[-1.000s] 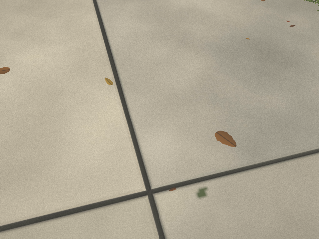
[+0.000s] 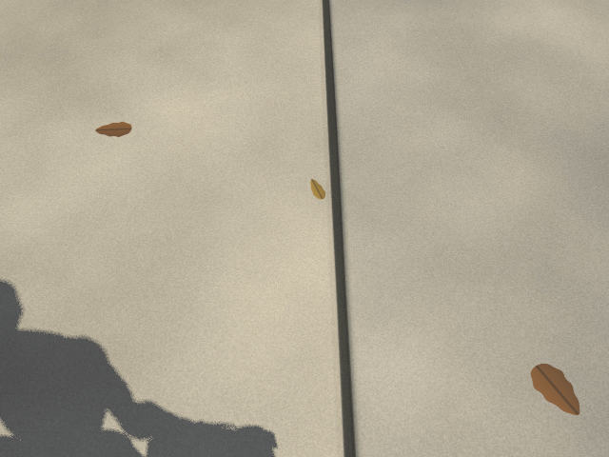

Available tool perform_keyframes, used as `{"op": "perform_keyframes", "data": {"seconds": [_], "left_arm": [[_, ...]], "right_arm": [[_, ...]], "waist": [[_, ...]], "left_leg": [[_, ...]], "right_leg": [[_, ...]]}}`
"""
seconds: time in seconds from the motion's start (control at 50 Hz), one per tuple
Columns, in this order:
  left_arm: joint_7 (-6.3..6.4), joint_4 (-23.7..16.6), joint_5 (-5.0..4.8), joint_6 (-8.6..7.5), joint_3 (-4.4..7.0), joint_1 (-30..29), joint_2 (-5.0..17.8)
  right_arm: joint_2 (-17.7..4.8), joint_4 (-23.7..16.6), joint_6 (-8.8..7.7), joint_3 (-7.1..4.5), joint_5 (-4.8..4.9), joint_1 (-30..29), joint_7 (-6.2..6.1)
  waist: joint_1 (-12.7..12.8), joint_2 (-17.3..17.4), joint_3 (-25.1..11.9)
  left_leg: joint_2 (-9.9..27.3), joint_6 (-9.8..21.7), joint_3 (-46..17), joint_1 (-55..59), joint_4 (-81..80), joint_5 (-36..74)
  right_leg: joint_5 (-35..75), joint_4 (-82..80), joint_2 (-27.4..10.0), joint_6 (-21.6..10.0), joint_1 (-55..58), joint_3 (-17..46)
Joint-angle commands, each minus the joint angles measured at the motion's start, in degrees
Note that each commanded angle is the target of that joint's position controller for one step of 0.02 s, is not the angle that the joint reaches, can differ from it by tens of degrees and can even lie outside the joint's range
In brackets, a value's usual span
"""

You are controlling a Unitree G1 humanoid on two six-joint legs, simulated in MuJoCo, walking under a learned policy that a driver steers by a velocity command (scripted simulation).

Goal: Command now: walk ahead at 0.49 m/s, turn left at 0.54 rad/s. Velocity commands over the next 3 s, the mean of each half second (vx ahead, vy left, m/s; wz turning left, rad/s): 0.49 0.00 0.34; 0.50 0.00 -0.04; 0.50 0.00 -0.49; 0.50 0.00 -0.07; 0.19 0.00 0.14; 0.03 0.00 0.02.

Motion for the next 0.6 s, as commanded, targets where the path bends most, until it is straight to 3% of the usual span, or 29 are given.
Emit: {"op": "perform_keyframes", "data": {"seconds": [0.02, 0.08, 0.14, 0.22, 0.3, 0.32, 0.36, 0.38, 0.4, 0.42, 0.44, 0.46, 0.48, 0.5, 0.52, 0.56, 0.58, 0.6], "left_arm": [[-0.32, -3.8, 1.43, 1.72, 1.07, 4.1, 5.2], [-0.69, -6.9, 1.53, 2.95, 1.21, -2.0, 5.4], [-1.06, -10.1, 1.2, 3.32, 1.25, -9.8, 5.9], [-1.81, -12.4, 0.85, 3.14, 0.66, -16.2, 5.2], [-2.31, -15.1, 0.28, 2.43, -0.01, -22.2, 5.2], [-2.31, -15.6, 0.14, 2.19, 0.02, -22.2, 5.6], [-1.92, -14.4, -0.04, 1.72, 0.58, -16.5, 7.1], [-1.37, -12.6, -0.19, 1.44, 1.26, -10.8, 8.6], [-0.66, -10.1, -0.27, 0.94, 1.93, -2.2, 9.8], [0.3, -8.6, 0.94, 0.46, 2.81, 7.0, 12.7], [0.32, -7.8, 2.02, 0.89, 4.62, 12.1, 18.8], [-0.49, -7.2, 0.25, 1.73, 4.04, 9.3, 14.5], [-0.7, -8.1, -0.57, 1.77, 3.15, 3.2, 10.9], [-0.94, -8.3, -0.35, 1.47, 2.47, -0.2, 8.0], [-0.85, -7.8, -0.2, 1.12, 2.05, -0.7, 6.8], [-0.91, -5.7, -0.52, 0.24, 1.47, 1.4, 5.5], [-0.93, -4.9, -0.83, -0.18, 1.77, 2.3, 6.5], [-1.02, -4.3, -1.11, -0.51, 1.91, 3.1, 6.7]], "right_arm": [[-5.4, -2.3, -2.05, -0.9, 0.44, 2.8, -0.52], [-7.4, -2.1, -2.61, -1.32, 0.76, 6.1, -0.63], [-7.3, -1.9, -2.19, -1.32, 0.76, 10.9, -0.59], [-6.1, -1.0, -2.2, -0.77, 0.6, 16.2, -1.02], [-6.2, -0.3, -2.35, -0.32, -0.26, 19.2, -1.84], [-6.7, -0.3, -2.44, -0.33, -0.45, 19.0, -2.06], [-7.9, -0.8, -2.79, -0.42, -0.55, 16.2, -2.32], [-8.6, -0.7, -2.99, -0.51, -0.67, 15.6, -2.19], [-8.9, -0.7, -3.19, -0.47, -0.59, 14.7, -1.77], [-7.0, -1.9, -3.55, 0.09, -0.13, 14.6, -1.36], [-1.4, -2.1, -3.38, 1.11, 2.49, 22.9, -0.96], [-6.5, -1.5, -3.18, 0.23, 0.45, 21.0, -1.36], [-6.7, -2.6, -3.03, -0.03, -0.28, 15.5, -1.21], [-5.5, -3.5, -3.16, 0.38, -0.49, 12.0, -0.83], [-4.9, -3.9, -2.78, 0.38, -0.78, 10.5, -0.44], [-3.4, -3.7, -1.65, 0.66, -1.71, 11.6, 0.27], [-2.6, -3.8, -1.25, 0.86, -1.73, 12.3, 0.58], [-2.6, -3.9, -0.96, 0.93, -1.89, 11.0, 0.81]], "waist": [[2.1, -1.6, -2.3], [0.9, 0.3, -1.3], [-2.2, 2.0, -0.9], [-5.4, 3.3, -1.5], [-7.2, 4.2, -0.5], [-6.6, 4.6, -0.4], [-3.0, 5.3, -1.7], [-0.6, 5.6, -4.5], [3.7, 4.1, -8.8], [7.2, 1.1, -15.2], [5.0, -13.1, -24.2], [3.9, -6.9, -20.8], [1.8, -2.8, -10.3], [1.0, 0.1, -5.8], [0.0, -1.0, -3.4], [-1.7, -3.4, -2.2], [-2.5, -5.0, -3.6], [-2.5, -4.3, -3.3]], "left_leg": [[17.5, 8.7, -22.6, 4.3, -16.9, 12.7], [14.6, 7.2, -19.9, 3.3, -17.9, 13.1], [14.0, 4.4, -20.6, 8.2, -17.8, 14.7], [14.1, 1.6, -19.7, 16.2, -16.3, 21.3], [16.2, 1.9, -19.9, 22.6, -14.5, 28.3], [17.1, 1.9, -20.2, 23.6, -13.7, 30.4], [17.5, 0.2, -18.9, 22.6, -9.8, 40.7], [17.0, -0.6, -18.3, 22.4, -4.2, 48.2], [15.1, -1.5, -16.1, 20.2, 5.5, 48.6], [12.9, -2.1, -15.0, 10.8, 19.1, 33.9], [2.6, -5.3, -9.2, -7.9, 41.9, -3.4], [3.1, -4.4, -11.5, -14.6, 46.9, -18.1], [6.2, -4.3, -11.8, -16.6, 46.8, -12.8], [8.3, -4.4, -11.3, -16.1, 43.8, -9.3], [9.7, -4.4, -10.6, -15.1, 41.4, -8.3], [11.1, -5.2, -9.4, -11.5, 37.9, -7.3], [11.1, -5.8, -8.3, -11.9, 37.2, -7.1], [11.8, -6.3, -7.7, -13.2, 36.1, -6.0]], "right_leg": [[0.4, -4.6, -3.4, 1.9, -7.7, 2.1], [5.9, -13.0, -3.8, 4.2, -10.9, 0.1], [13.4, -21.7, -3.2, 5.1, -15.9, -0.6], [19.2, -30.4, -1.6, 4.0, -17.5, -1.5], [18.0, -37.9, 0.7, 1.9, -16.5, -3.1], [16.8, -39.7, 1.2, 1.0, -14.9, -2.8], [12.8, -43.5, 3.4, -1.2, -5.0, -3.0], [10.3, -44.4, 5.3, -2.4, 2.2, -3.5], [12.3, -48.0, 5.4, -3.9, 12.8, -3.6], [7.6, -47.8, -3.5, -6.5, 27.3, 5.5], [4.7, -49.8, -20.1, -15.7, 44.2, 33.1], [1.1, -56.2, -20.3, -15.5, 39.3, 41.7], [-1.0, -57.6, -18.0, -14.2, 29.4, 32.6], [3.3, -59.6, -15.2, -12.7, 22.6, 25.7], [8.4, -60.8, -12.5, -11.3, 18.7, 20.4], [18.3, -62.2, -9.3, -9.4, 14.0, 13.9], [19.3, -62.8, -9.3, -10.3, 14.7, 12.9], [19.6, -64.0, -8.7, -10.5, 14.5, 11.5]]}}
Next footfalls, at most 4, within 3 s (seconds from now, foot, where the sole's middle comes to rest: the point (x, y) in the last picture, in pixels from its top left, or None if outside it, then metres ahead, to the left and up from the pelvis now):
0.42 right None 0.43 -0.10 -0.76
0.94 left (269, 363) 0.67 0.13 -0.76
1.50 right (349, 270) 0.94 -0.07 -0.76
2.06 left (321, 176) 1.27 0.00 -0.76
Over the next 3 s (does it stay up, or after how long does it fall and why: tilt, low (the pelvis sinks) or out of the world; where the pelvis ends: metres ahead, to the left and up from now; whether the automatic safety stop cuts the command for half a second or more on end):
stays up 1.25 -0.08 0.02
